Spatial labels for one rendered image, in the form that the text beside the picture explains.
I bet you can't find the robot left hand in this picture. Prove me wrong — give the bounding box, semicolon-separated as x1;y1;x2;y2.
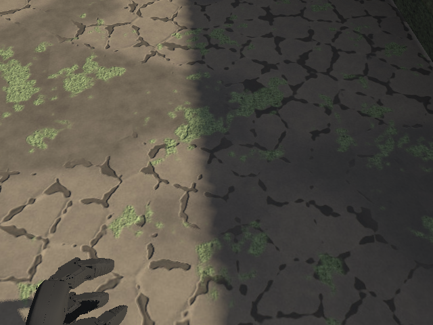
24;257;128;325

